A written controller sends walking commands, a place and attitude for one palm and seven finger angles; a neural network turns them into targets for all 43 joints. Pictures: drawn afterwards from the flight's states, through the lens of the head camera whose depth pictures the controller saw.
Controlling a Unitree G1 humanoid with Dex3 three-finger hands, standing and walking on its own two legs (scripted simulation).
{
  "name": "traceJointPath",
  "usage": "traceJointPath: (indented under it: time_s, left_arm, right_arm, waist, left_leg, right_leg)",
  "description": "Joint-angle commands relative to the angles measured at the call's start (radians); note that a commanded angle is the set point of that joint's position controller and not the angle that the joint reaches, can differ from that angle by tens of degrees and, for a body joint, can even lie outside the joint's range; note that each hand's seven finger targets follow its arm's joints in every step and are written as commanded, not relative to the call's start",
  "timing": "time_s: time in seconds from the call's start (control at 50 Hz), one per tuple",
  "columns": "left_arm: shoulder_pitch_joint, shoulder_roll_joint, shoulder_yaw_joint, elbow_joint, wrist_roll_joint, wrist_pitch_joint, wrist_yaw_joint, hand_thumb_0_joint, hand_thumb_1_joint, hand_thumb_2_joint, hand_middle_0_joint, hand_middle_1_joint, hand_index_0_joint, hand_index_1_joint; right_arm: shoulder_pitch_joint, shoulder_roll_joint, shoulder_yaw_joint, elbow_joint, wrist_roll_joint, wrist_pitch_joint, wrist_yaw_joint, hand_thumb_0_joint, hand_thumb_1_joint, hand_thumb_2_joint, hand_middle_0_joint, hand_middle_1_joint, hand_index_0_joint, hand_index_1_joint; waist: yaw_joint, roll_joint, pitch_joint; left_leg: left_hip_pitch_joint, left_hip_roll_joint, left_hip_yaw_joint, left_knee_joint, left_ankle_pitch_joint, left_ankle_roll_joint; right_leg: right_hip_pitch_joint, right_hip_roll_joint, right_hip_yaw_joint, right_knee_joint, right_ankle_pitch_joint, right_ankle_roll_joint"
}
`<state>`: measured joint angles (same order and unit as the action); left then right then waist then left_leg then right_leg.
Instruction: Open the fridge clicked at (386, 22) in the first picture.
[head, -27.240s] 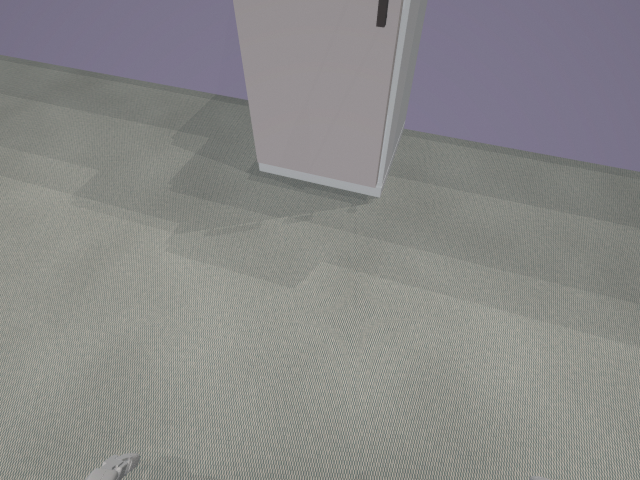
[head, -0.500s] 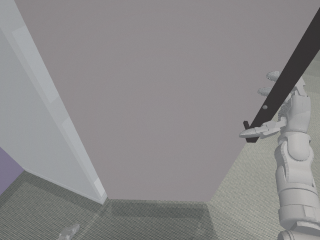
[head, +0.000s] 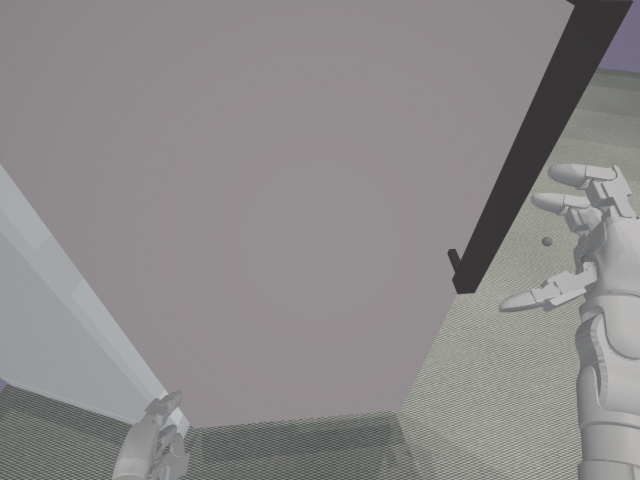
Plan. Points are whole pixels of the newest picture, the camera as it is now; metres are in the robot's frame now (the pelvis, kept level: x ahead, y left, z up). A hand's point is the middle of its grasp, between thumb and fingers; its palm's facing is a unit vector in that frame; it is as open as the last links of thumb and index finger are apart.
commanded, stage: slip the hand off the handle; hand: right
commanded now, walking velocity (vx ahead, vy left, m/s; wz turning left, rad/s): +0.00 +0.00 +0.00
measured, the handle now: (502, 174) +0.40 -0.19 +0.21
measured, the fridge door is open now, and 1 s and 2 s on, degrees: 69 69 69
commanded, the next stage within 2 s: draw the hand back to the body in 0.86 s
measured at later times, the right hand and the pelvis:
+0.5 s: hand (569, 283) +0.29 -0.24 +0.16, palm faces +0.22 +0.97 -0.12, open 14.7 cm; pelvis -0.02 +0.00 +0.00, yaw +1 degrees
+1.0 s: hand (606, 336) +0.22 -0.24 +0.17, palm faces +0.25 +0.96 -0.15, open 14.7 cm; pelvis -0.02 +0.01 +0.00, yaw -1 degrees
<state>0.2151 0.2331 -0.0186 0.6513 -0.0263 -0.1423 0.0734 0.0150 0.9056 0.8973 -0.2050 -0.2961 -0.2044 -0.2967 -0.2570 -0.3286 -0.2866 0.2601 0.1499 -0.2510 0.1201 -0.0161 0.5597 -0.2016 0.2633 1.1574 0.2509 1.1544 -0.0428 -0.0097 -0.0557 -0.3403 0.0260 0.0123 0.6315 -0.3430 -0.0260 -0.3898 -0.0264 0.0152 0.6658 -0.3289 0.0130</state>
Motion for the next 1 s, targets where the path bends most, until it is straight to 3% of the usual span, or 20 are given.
traceJointPath:
  time_s: [0.0, 0.14, 0.16, 0.22, 0.24, 0.26, 0.32, 0.44, 0.52, 0.54, 0.56, 0.62, 0.7, 0.74, 0.78, 0.84, 0.88, 0.9, 0.96, 0.98]
  left_arm:
    - [-0.025, 0.134, 0.047, -0.126, -0.003, -0.045, 0.017, 0.000, 0.900, 0.900, -0.200, -0.300, -0.200, -0.300]
    - [-0.020, 0.145, 0.044, -0.119, 0.005, -0.033, 0.026, 0.000, 0.900, 0.900, -0.200, -0.300, -0.200, -0.300]
    - [-0.026, 0.136, 0.041, -0.134, 0.004, -0.036, 0.020, 0.000, 0.900, 0.900, -0.200, -0.300, -0.200, -0.300]
    - [-0.029, 0.136, 0.046, -0.155, 0.002, -0.043, 0.010, 0.000, 0.900, 0.900, -0.200, -0.300, -0.200, -0.300]
    - [-0.025, 0.136, 0.049, -0.159, 0.004, -0.044, 0.007, 0.000, 0.900, 0.900, -0.200, -0.300, -0.200, -0.300]
    - [-0.029, 0.136, 0.049, -0.165, 0.002, -0.047, 0.003, 0.000, 0.900, 0.900, -0.200, -0.300, -0.200, -0.300]
    - [-0.040, 0.138, 0.049, -0.171, -0.003, -0.053, 0.003, 0.000, 0.900, 0.900, -0.200, -0.300, -0.200, -0.300]
    - [-0.078, 0.143, 0.039, -0.156, -0.004, -0.063, 0.027, 0.000, 0.900, 0.900, -0.200, -0.300, -0.200, -0.300]
    - [-0.092, 0.129, 0.032, -0.161, 0.004, -0.089, 0.025, 0.000, 0.900, 0.900, -0.200, -0.300, -0.200, -0.300]
    - [-0.086, 0.131, 0.033, -0.155, 0.004, -0.090, 0.025, 0.000, 0.900, 0.900, -0.200, -0.300, -0.200, -0.300]
    - [-0.094, 0.128, 0.030, -0.155, 0.000, -0.096, 0.024, 0.000, 0.900, 0.900, -0.200, -0.300, -0.200, -0.300]
    - [-0.093, 0.135, 0.026, -0.151, -0.006, -0.108, 0.031, 0.000, 0.900, 0.900, -0.200, -0.300, -0.200, -0.300]
    - [-0.105, 0.137, 0.025, -0.161, -0.013, -0.108, 0.044, 0.000, 0.900, 0.900, -0.200, -0.300, -0.200, -0.300]
    - [-0.115, 0.135, 0.023, -0.167, -0.011, -0.112, 0.045, 0.000, 0.900, 0.900, -0.200, -0.300, -0.200, -0.300]
    - [-0.120, 0.123, 0.020, -0.178, -0.008, -0.125, 0.038, 0.000, 0.900, 0.900, -0.200, -0.300, -0.200, -0.300]
    - [-0.114, 0.125, 0.020, -0.180, 0.001, -0.141, 0.030, 0.000, 0.900, 0.900, -0.200, -0.300, -0.200, -0.300]
    - [-0.109, 0.127, 0.019, -0.169, 0.000, -0.149, 0.031, 0.000, 0.900, 0.900, -0.200, -0.300, -0.200, -0.300]
    - [-0.099, 0.127, 0.019, -0.161, 0.000, -0.152, 0.033, 0.000, 0.900, 0.900, -0.200, -0.300, -0.200, -0.300]
    - [-0.102, 0.129, 0.021, -0.157, -0.003, -0.159, 0.039, 0.000, 0.900, 0.900, -0.200, -0.300, -0.200, -0.300]
    - [-0.106, 0.141, 0.013, -0.161, -0.025, -0.166, 0.050, 0.000, 0.900, 0.900, -0.200, -0.300, -0.200, -0.300]
  right_arm:
    - [-0.371, -0.194, -0.052, -0.222, 0.029, -0.050, 0.011, 0.000, 0.550, -0.200, 0.250, 1.150, 0.250, 1.150]
    - [-0.365, -0.332, -0.189, -0.137, 0.027, -0.071, 0.011, 0.000, 0.550, -0.200, 0.250, 1.150, 0.250, 1.150]
    - [-0.323, -0.276, -0.149, -0.145, 0.034, -0.072, 0.022, 0.000, 0.550, -0.200, 0.250, 1.150, 0.250, 1.150]
    - [-0.241, -0.238, -0.126, -0.201, 0.052, -0.077, 0.050, 0.000, 0.550, -0.200, 0.250, 1.150, 0.250, 1.150]
    - [-0.195, -0.237, -0.136, -0.215, 0.056, -0.080, 0.053, 0.000, 0.550, -0.200, 0.250, 1.150, 0.250, 1.150]
    - [-0.156, -0.227, -0.128, -0.239, 0.062, -0.079, 0.060, 0.000, 0.550, -0.200, 0.250, 1.150, 0.250, 1.150]
    - [-0.127, -0.203, -0.108, -0.294, 0.076, -0.070, 0.059, 0.000, 0.550, -0.200, 0.250, 1.150, 0.250, 1.150]
    - [-0.167, -0.291, -0.185, -0.356, 0.074, -0.075, 0.015, 0.000, 0.550, -0.200, 0.250, 1.150, 0.250, 1.150]
    - [-0.103, -0.242, -0.148, -0.409, 0.074, -0.106, 0.023, 0.000, 0.550, -0.200, 0.250, 1.150, 0.250, 1.150]
    - [-0.087, -0.253, -0.157, -0.399, 0.074, -0.108, 0.026, 0.000, 0.550, -0.200, 0.250, 1.150, 0.250, 1.150]
    - [-0.076, -0.218, -0.121, -0.399, 0.077, -0.108, 0.036, 0.000, 0.550, -0.200, 0.250, 1.150, 0.250, 1.150]
    - [-0.031, -0.213, -0.110, -0.353, 0.099, -0.077, 0.066, 0.000, 0.550, -0.200, 0.250, 1.150, 0.250, 1.150]
    - [0.019, -0.261, -0.176, -0.342, 0.132, -0.035, 0.094, 0.000, 0.550, -0.200, 0.250, 1.150, 0.250, 1.150]
    - [0.032, -0.280, -0.206, -0.390, 0.140, -0.039, 0.094, 0.000, 0.550, -0.200, 0.250, 1.150, 0.250, 1.150]
    - [0.058, -0.240, -0.179, -0.466, 0.143, -0.055, 0.093, 0.000, 0.550, -0.200, 0.250, 1.150, 0.250, 1.150]
    - [0.128, -0.232, -0.176, -0.536, 0.138, -0.079, 0.085, 0.000, 0.550, -0.200, 0.250, 1.150, 0.250, 1.150]
    - [0.096, -0.223, -0.155, -0.537, 0.131, -0.082, 0.084, 0.000, 0.550, -0.200, 0.250, 1.150, 0.250, 1.150]
    - [0.095, -0.220, -0.153, -0.526, 0.131, -0.081, 0.086, 0.000, 0.550, -0.200, 0.250, 1.150, 0.250, 1.150]
    - [0.117, -0.200, -0.135, -0.531, 0.130, -0.062, 0.090, 0.000, 0.550, -0.200, 0.250, 1.150, 0.250, 1.150]
    - [0.187, -0.205, -0.117, -0.434, 0.182, 0.059, 0.147, 0.000, 0.550, -0.200, 0.250, 1.150, 0.250, 1.150]
  waist:
    - [0.038, -0.054, -0.253]
    - [0.016, -0.037, -0.258]
    - [0.012, -0.045, -0.270]
    - [-0.001, -0.086, -0.301]
    - [-0.008, -0.058, -0.307]
    - [-0.011, -0.080, -0.301]
    - [0.000, -0.046, -0.233]
    - [0.008, -0.034, -0.138]
    - [0.003, -0.098, -0.193]
    - [0.004, -0.075, -0.194]
    - [0.009, -0.098, -0.176]
    - [0.014, -0.048, -0.114]
    - [-0.001, 0.023, -0.094]
    - [-0.016, -0.008, -0.108]
    - [-0.017, -0.060, -0.146]
    - [-0.022, -0.052, -0.158]
    - [-0.003, -0.064, -0.121]
    - [0.004, -0.040, -0.108]
    - [0.003, -0.056, -0.098]
    - [-0.008, -0.083, -0.127]
  left_leg:
    - [0.009, -0.046, 0.037, -0.052, 0.322, 0.045]
    - [0.032, -0.046, 0.030, -0.050, 0.285, 0.048]
    - [0.037, -0.045, 0.033, -0.045, 0.296, 0.047]
    - [0.049, -0.048, 0.035, -0.035, 0.321, 0.049]
    - [0.066, -0.051, 0.039, -0.032, 0.338, 0.050]
    - [0.063, -0.049, 0.038, -0.030, 0.346, 0.049]
    - [0.029, -0.054, 0.044, -0.046, 0.282, 0.044]
    - [-0.006, -0.048, 0.027, -0.092, 0.093, 0.040]
    - [0.007, -0.045, 0.024, -0.083, 0.102, 0.043]
    - [0.012, -0.047, 0.024, -0.084, 0.095, 0.043]
    - [0.000, -0.046, 0.022, -0.087, 0.092, 0.043]
    - [-0.019, -0.044, 0.020, -0.110, 0.043, 0.037]
    - [-0.005, -0.033, 0.003, -0.140, -0.012, 0.027]
    - [0.016, -0.031, 0.000, -0.137, 0.007, 0.030]
    - [0.028, -0.034, 0.010, -0.115, 0.081, 0.034]
    - [0.039, -0.040, 0.018, -0.095, 0.137, 0.036]
    - [0.007, -0.039, 0.018, -0.094, 0.131, 0.032]
    - [0.000, -0.040, 0.022, -0.097, 0.118, 0.031]
    - [-0.008, -0.038, 0.023, -0.100, 0.101, 0.032]
    - [0.043, -0.029, 0.020, -0.118, 0.102, 0.035]
  right_leg:
    - [0.187, 0.015, -0.016, -0.075, 0.341, -0.014]
    - [0.134, 0.015, -0.017, -0.077, 0.297, -0.016]
    - [0.138, 0.018, -0.018, -0.079, 0.307, -0.016]
    - [0.158, 0.018, -0.021, -0.072, 0.342, -0.012]
    - [0.156, 0.015, -0.019, -0.069, 0.363, -0.015]
    - [0.156, 0.015, -0.021, -0.069, 0.372, -0.014]
    - [0.133, 0.013, -0.019, -0.086, 0.292, -0.014]
    - [0.088, 0.018, -0.019, -0.115, 0.101, -0.025]
    - [0.121, 0.027, -0.024, -0.105, 0.108, -0.025]
    - [0.114, 0.024, -0.023, -0.101, 0.102, -0.026]
    - [0.115, 0.026, -0.023, -0.102, 0.093, -0.025]
    - [0.086, 0.026, -0.018, -0.111, 0.033, -0.026]
    - [0.059, 0.031, -0.025, -0.112, 0.007, -0.029]
    - [0.071, 0.033, -0.028, -0.106, 0.030, -0.028]
    - [0.105, 0.036, -0.028, -0.099, 0.085, -0.027]
    - [0.113, 0.034, -0.025, -0.088, 0.125, -0.028]
    - [0.106, 0.035, -0.025, -0.084, 0.112, -0.027]
    - [0.101, 0.034, -0.020, -0.088, 0.101, -0.026]
    - [0.106, 0.032, -0.018, -0.091, 0.089, -0.026]
    - [0.117, 0.025, -0.013, -0.123, 0.057, -0.028]
